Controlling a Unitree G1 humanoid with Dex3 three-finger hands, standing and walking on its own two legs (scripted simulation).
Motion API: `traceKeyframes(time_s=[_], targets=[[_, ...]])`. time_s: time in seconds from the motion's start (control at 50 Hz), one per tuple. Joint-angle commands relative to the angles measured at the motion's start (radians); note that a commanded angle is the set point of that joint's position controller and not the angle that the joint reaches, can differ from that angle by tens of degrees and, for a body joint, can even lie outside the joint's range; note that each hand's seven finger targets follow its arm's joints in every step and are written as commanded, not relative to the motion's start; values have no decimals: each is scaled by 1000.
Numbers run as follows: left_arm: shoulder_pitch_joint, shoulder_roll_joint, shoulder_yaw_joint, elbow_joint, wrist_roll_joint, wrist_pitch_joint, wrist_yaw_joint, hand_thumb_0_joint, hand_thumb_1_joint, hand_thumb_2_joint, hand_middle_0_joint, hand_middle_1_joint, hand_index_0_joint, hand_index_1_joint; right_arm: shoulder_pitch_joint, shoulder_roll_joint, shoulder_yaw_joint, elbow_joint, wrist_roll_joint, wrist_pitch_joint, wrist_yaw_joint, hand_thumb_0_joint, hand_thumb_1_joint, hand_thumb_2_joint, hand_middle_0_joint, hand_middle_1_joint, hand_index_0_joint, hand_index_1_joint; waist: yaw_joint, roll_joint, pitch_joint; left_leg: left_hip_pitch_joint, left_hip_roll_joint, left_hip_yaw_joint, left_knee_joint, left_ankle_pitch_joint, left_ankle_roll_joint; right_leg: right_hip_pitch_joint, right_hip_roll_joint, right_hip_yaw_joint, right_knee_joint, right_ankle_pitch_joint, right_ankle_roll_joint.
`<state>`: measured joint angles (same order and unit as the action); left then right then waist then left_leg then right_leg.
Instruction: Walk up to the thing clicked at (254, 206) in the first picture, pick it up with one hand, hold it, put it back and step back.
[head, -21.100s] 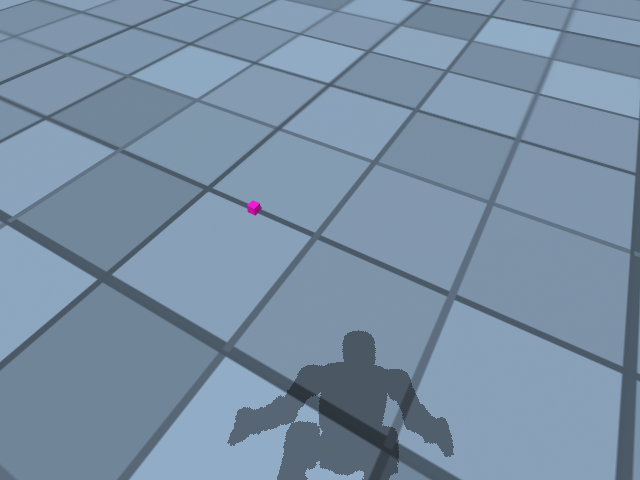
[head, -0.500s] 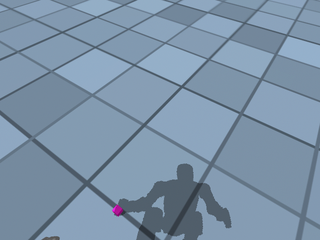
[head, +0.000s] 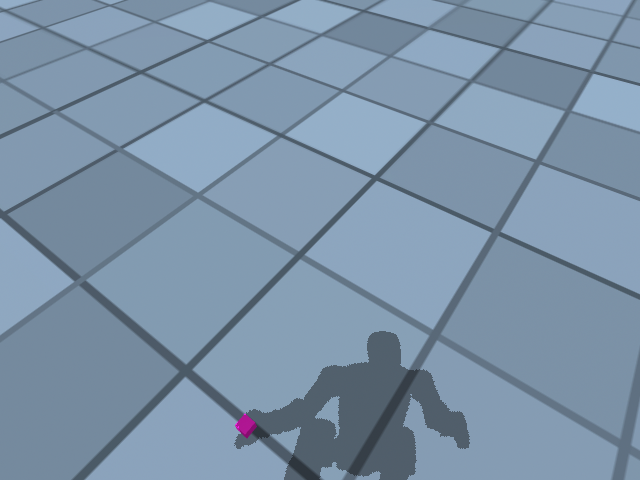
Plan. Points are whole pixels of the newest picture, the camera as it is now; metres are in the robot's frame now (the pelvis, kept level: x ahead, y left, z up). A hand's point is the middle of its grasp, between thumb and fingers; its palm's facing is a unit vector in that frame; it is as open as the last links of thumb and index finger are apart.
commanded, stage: walk up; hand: left
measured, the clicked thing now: (245, 425) +0.40 +0.24 -0.76
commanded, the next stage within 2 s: none
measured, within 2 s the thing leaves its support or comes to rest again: neither
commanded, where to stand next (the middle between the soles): +0.01 +0.01 m, yaw -1 degrees
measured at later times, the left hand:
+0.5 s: hand out of the picture +0.07 +0.27 -0.16, palm faces -0.03 -0.91 -0.42, open 7.3 cm
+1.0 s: hand out of the picture -0.06 +0.28 -0.16, palm faces +0.09 -0.91 -0.39, open 7.4 cm
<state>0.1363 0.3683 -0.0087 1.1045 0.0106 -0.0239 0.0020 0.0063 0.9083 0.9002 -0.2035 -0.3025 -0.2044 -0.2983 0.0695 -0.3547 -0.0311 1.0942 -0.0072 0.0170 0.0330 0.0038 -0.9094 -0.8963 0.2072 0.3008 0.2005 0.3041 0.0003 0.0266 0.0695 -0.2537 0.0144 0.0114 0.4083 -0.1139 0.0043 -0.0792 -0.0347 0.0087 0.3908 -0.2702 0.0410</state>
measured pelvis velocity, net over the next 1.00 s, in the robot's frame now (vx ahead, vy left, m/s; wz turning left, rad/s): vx -0.06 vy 0.00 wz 0.08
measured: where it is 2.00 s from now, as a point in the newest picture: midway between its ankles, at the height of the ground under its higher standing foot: outside the picture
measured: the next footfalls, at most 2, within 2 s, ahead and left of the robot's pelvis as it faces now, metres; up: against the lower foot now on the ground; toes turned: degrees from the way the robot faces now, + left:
left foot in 0.94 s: -0.04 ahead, +0.13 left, +0.00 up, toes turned +5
right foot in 1.30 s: +0.10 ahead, -0.13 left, +0.00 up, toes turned +2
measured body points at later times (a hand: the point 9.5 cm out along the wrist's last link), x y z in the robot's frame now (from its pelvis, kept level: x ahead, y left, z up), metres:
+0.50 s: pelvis -0.03 -0.01 -0.01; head +0.03 -0.01 +0.43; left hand +0.07 +0.32 -0.13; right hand +0.08 -0.32 -0.14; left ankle +0.07 +0.12 -0.74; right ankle -0.05 -0.14 -0.73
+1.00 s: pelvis -0.06 +0.00 -0.02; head -0.03 +0.01 +0.43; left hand -0.06 +0.33 -0.13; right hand +0.06 -0.30 -0.14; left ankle -0.08 +0.12 -0.74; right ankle -0.07 -0.13 -0.73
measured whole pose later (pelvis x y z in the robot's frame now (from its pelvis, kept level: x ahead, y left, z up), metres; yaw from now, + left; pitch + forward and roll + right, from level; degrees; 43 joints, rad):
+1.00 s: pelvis -0.06 +0.00 -0.02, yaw +5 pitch -3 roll +3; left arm 0.31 0.40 0.07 0.87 0.03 -0.01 -0.02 0.00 0.91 0.90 -0.21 -0.30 -0.21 -0.30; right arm 0.20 -0.36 -0.07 0.94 -0.04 -0.01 0.04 0.01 -0.91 -0.90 0.21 0.30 0.20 0.30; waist 0.05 -0.05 0.13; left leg -0.18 -0.04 0.02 0.55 -0.31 0.00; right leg -0.26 -0.10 -0.04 0.75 -0.43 -0.01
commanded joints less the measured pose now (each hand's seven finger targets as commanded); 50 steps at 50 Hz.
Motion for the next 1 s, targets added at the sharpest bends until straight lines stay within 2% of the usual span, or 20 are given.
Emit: traceKeyframes(time_s=[0.0,0.3,0.34,0.4,0.44,0.46,0.5,0.54,0.56,0.58,0.6,0.64,0.68,0.76,0.82,0.86,0.92,0.94,0.96,0.98], targets=[[-37,218,48,-56,-1,-21,19,0,900,900,-200,-300,-200,-300,-53,-210,-38,-64,4,-18,-13,0,-900,-900,200,300,200,300,-6,-20,-107,147,111,-116,-61,53,36,-97,-87,52,-86,148,-60],[-33,213,48,-58,4,-14,18,0,900,900,-200,-300,-200,-300,-57,-216,-42,-64,1,-14,-14,0,-900,-900,200,300,200,300,-7,9,-84,103,114,-141,-114,-92,34,-84,-74,41,-92,84,-65],[-11,261,76,-92,-19,1,37,0,900,900,-200,-300,-200,-300,-41,-268,-73,-89,5,14,-13,0,-900,-900,200,300,200,300,-11,38,-54,114,125,-123,14,399,68,-148,-65,17,81,313,-59],[34,215,77,-119,-30,17,43,0,900,900,-200,-300,-200,-300,-16,-282,-93,-135,4,26,-13,0,-900,-900,200,300,200,300,-16,114,-179,147,210,-183,-6,524,167,-135,27,-44,306,129,-55],[96,211,86,-128,-27,38,44,0,900,900,-200,-300,-200,-300,-67,-284,-102,-193,-7,38,-13,0,-900,-900,200,300,200,300,2,196,-213,44,262,-227,-30,366,229,-113,49,-34,486,-275,-74],[131,203,90,-128,-23,46,43,0,900,900,-200,-300,-200,-300,-91,-285,-107,-218,-19,47,-13,0,-900,-900,200,300,200,300,13,208,-202,-37,265,-233,-37,245,236,-99,32,-18,519,-316,-87],[204,200,107,-125,-16,49,39,0,900,900,-200,-300,-200,-300,-141,-276,-110,-262,-29,65,-15,0,-900,-900,200,300,200,300,53,167,-173,-138,236,-212,30,117,205,-66,10,-15,420,-233,-101],[216,227,117,-144,4,38,39,0,900,900,-200,-300,-200,-300,-166,-219,-97,-284,-19,72,-17,0,-900,-900,200,300,200,300,92,-11,-114,-145,88,-125,227,-34,93,-143,-93,107,46,-90,-115],[168,311,143,-174,27,24,41,0,900,900,-200,-300,-200,-300,-144,-175,-85,-293,-3,72,-17,0,-900,-900,200,300,200,300,70,-229,-59,-268,-70,-96,415,-237,30,-149,-260,383,-79,70,-140],[86,355,153,-213,38,19,44,0,900,900,-200,-300,-200,-300,-93,-167,-81,-283,-8,74,-25,0,-900,-900,200,300,200,300,44,-235,-24,-305,-123,-182,574,-452,1,-216,-343,444,-92,156,-210],[10,352,151,-247,43,16,46,0,900,900,-200,-300,-200,-300,-4,-185,-91,-265,-13,77,-27,0,-900,-900,200,300,200,300,-4,-173,-25,-273,-103,-215,697,-473,-3,-283,-381,416,-86,184,-283],[-48,338,156,-277,45,3,48,0,900,900,-200,-300,-200,-300,37,-224,-105,-258,-5,76,-25,0,-900,-900,200,300,200,300,-25,-200,-31,-240,-102,-245,847,-405,-4,-322,-343,354,-55,240,-294],[-75,274,142,-285,39,-7,49,0,900,900,-200,-300,-200,-300,102,-249,-111,-225,1,63,-14,0,-900,-900,200,300,200,300,-43,-154,-53,-245,-104,-232,828,-284,-29,-202,-206,179,-15,176,-208],[112,229,141,-270,43,-27,35,0,900,900,-200,-300,-200,-300,23,-231,-76,-250,-15,24,-8,0,-900,-900,200,300,200,300,75,-187,-118,-350,-44,-143,497,-320,-34,163,-202,199,-29,-111,-210],[240,298,172,-262,35,-23,13,0,900,900,-200,-300,-200,-300,-55,-229,-69,-294,-27,-13,4,0,-900,-900,200,300,200,300,133,-260,-37,-372,-23,-60,289,-459,-17,228,-262,243,-12,-35,-268],[250,314,172,-269,29,-18,-1,0,900,900,-200,-300,-200,-300,-28,-217,-70,-285,-28,-36,5,0,-900,-900,200,300,200,300,117,-252,-6,-246,-33,-11,171,-460,3,124,-241,188,12,65,-253],[137,260,139,-321,14,-5,-10,0,900,900,-200,-300,-200,-300,200,-191,-85,-208,-23,-59,-6,0,-900,-900,200,300,200,300,-25,-130,-93,201,-71,63,-66,-70,27,-131,-130,-7,243,241,-153],[119,180,113,-347,8,-6,-11,0,900,900,-200,-300,-200,-300,286,-254,-111,-194,-29,-63,-17,0,-900,-900,200,300,200,300,-77,54,-159,386,67,-152,-98,-115,66,-319,-65,-63,453,116,-103],[74,123,96,-377,4,-2,-9,0,900,900,-200,-300,-200,-300,306,-355,-123,-207,-42,-66,-25,0,-900,-900,200,300,200,300,-94,240,-103,417,304,-542,-165,-208,159,-608,89,-66,581,-309,-59],[32,231,124,-360,15,3,4,0,900,900,-200,-300,-200,-300,282,-382,-129,-219,-22,-63,-27,0,-900,-900,200,300,200,300,-105,121,-53,232,376,-577,-154,-312,263,-528,4,87,617,-333,-72]])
